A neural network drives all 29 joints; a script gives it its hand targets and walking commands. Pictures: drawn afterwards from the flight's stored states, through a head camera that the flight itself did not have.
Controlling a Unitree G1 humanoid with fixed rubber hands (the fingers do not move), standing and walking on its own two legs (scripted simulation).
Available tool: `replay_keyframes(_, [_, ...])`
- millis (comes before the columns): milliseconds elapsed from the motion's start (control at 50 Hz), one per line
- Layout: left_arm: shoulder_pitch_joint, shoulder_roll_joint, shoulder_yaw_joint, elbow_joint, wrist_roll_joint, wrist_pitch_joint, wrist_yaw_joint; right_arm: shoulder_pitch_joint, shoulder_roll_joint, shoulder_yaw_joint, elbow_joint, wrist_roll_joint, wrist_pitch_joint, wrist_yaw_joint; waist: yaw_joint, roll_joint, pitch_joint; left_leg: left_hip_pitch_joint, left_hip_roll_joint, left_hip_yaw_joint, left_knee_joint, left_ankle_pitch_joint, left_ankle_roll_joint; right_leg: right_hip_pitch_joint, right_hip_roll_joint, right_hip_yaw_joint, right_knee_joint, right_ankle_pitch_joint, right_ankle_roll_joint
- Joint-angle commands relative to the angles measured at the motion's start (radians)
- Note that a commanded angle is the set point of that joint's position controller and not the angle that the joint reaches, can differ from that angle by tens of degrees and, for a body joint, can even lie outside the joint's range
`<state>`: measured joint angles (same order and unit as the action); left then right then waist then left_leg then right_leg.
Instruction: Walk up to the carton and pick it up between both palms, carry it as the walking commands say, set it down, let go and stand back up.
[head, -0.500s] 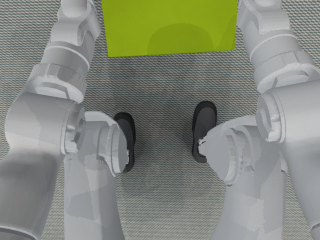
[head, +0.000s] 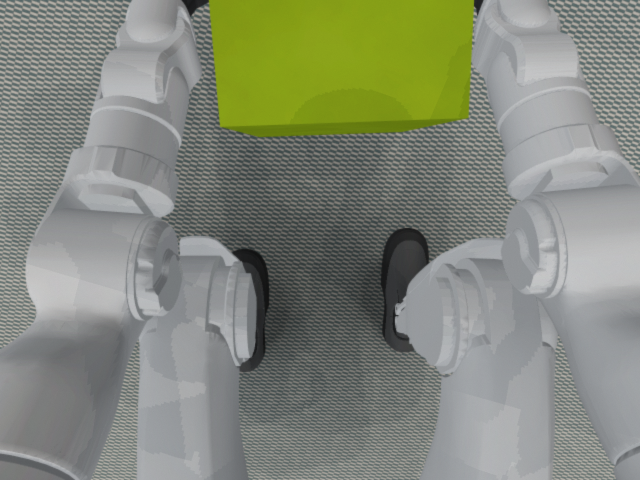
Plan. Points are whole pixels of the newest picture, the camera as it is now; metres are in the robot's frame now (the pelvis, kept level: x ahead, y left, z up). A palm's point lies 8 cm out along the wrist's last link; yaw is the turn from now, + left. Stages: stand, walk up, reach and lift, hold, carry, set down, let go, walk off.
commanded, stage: reach and lift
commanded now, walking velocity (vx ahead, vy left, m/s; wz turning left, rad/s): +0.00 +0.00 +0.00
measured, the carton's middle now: (333, 36) +0.52 -0.02 -0.22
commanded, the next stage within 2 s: none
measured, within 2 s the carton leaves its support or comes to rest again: neither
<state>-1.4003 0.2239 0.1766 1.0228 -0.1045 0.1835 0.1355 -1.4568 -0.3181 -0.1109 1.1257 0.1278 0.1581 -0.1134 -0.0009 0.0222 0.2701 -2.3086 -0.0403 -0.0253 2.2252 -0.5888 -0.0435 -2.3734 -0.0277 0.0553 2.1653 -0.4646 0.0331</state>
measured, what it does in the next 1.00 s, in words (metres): rises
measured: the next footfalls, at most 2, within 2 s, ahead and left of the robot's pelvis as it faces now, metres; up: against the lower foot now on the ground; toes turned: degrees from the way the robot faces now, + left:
none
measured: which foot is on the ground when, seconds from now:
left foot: down 0.00-1.00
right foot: down 0.00-1.00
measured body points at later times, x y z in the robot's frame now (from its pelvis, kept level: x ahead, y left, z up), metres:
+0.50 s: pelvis +0.00 +0.00 +0.04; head +0.34 -0.02 +0.34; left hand +0.55 +0.13 -0.08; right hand +0.55 -0.17 -0.08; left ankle +0.11 +0.13 -0.32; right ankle +0.13 -0.14 -0.32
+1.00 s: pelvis +0.01 +0.00 +0.08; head +0.32 -0.02 +0.40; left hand +0.54 +0.13 -0.02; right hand +0.54 -0.17 -0.02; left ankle +0.11 +0.13 -0.32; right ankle +0.13 -0.14 -0.32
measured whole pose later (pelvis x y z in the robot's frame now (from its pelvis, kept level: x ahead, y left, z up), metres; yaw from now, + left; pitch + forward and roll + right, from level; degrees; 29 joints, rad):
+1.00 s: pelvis +0.01 +0.00 +0.08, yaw +1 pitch +48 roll +2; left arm -1.13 0.03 0.43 0.66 0.13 0.35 0.09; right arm -1.16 -0.09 -0.40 0.70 -0.14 0.36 -0.07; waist -0.01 0.02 -0.09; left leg -2.21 -0.04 -0.03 1.94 -0.56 -0.05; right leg -2.27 0.00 0.06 1.90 -0.46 0.04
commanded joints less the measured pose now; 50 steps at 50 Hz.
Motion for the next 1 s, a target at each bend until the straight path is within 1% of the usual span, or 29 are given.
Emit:
replay_keyframes(0, [-0.611,-1.059,-0.309,-0.306,-0.077,-0.038,-0.292,-0.530,1.076,0.233,-0.308,0.060,-0.022,0.298,-0.035,-0.020,-1.388,0.585,-0.103,0.117,-0.210,0.367,0.013,0.779,0.124,-0.153,-0.100,0.344,-0.022])
replay_keyframes(60, [-0.605,-1.064,-0.301,-0.313,-0.046,-0.021,-0.296,-0.500,1.104,0.209,-0.314,0.025,0.002,0.308,-0.048,-0.018,-1.377,0.566,-0.108,0.120,-0.226,0.349,0.013,0.746,0.128,-0.157,-0.123,0.319,-0.017])
replay_keyframes(100, [-0.608,-1.058,-0.299,-0.320,-0.027,-0.015,-0.297,-0.478,1.116,0.196,-0.313,0.000,0.017,0.310,-0.046,-0.016,-1.378,0.545,-0.111,0.128,-0.239,0.336,0.012,0.742,0.132,-0.157,-0.137,0.310,-0.015])
replay_keyframes(180, [-0.604,-1.056,-0.293,-0.333,0.002,0.001,-0.295,-0.477,1.125,0.201,-0.323,-0.027,0.041,0.310,-0.027,-0.017,-1.383,0.521,-0.113,0.134,-0.265,0.298,0.012,0.750,0.135,-0.152,-0.164,0.274,-0.014])
replay_keyframes(360, [-0.603,-1.097,-0.285,-0.360,0.032,0.053,-0.300,-0.511,1.154,0.217,-0.388,-0.060,0.092,0.307,-0.027,-0.038,-1.479,0.550,-0.119,0.141,-0.317,0.268,0.015,0.802,0.144,-0.159,-0.227,0.243,-0.011])
replay_keyframes(500, [-0.533,-1.117,-0.242,-0.327,0.080,0.086,-0.319,-0.436,1.188,0.179,-0.354,-0.110,0.128,0.313,-0.026,-0.042,-1.423,0.498,-0.119,0.140,-0.359,0.252,0.015,0.785,0.149,-0.154,-0.272,0.239,-0.012])
replay_keyframes(560, [-0.519,-1.125,-0.249,-0.342,0.084,0.093,-0.324,-0.421,1.200,0.184,-0.367,-0.117,0.134,0.315,-0.022,-0.042,-1.449,0.504,-0.120,0.139,-0.370,0.273,0.014,0.803,0.151,-0.149,-0.282,0.263,-0.012])
replay_keyframes(660, [-0.516,-1.142,-0.289,-0.396,0.067,0.101,-0.323,-0.418,1.222,0.219,-0.421,-0.107,0.142,0.311,-0.017,-0.043,-1.540,0.543,-0.124,0.137,-0.387,0.317,0.012,0.858,0.156,-0.145,-0.296,0.312,-0.010])
replay_keyframes(780, [-0.496,-1.178,-0.341,-0.450,0.046,0.117,-0.315,-0.392,1.256,0.262,-0.481,-0.095,0.159,0.305,-0.022,-0.038,-1.639,0.599,-0.132,0.137,-0.414,0.355,0.006,0.917,0.165,-0.147,-0.321,0.350,-0.007])
replay_keyframes(860, [-0.468,-1.196,-0.334,-0.438,0.058,0.132,-0.314,-0.361,1.270,0.254,-0.474,-0.106,0.174,0.306,-0.025,-0.034,-1.601,0.599,-0.136,0.135,-0.446,0.334,0.005,0.900,0.170,-0.148,-0.353,0.320,-0.007])
replay_keyframes(980, [-0.444,-1.211,-0.288,-0.397,0.094,0.150,-0.318,-0.343,1.273,0.216,-0.440,-0.134,0.190,0.314,-0.021,-0.032,-1.528,0.603,-0.135,0.128,-0.497,0.288,0.006,0.874,0.170,-0.147,-0.405,0.257,-0.009])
